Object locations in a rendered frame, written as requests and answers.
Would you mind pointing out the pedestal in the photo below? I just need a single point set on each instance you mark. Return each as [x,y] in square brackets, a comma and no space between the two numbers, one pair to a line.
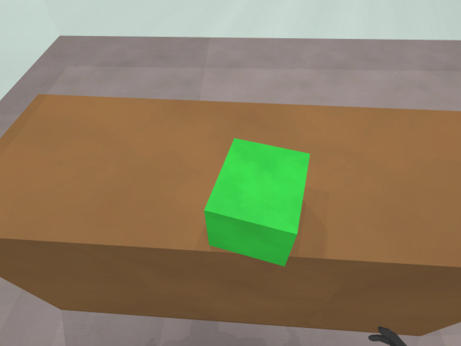
[102,210]

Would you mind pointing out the robot right hand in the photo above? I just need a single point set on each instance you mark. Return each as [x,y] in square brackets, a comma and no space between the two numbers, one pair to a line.
[388,337]

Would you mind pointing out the carton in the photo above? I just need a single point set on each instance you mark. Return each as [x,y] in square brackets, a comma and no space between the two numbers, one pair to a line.
[254,208]

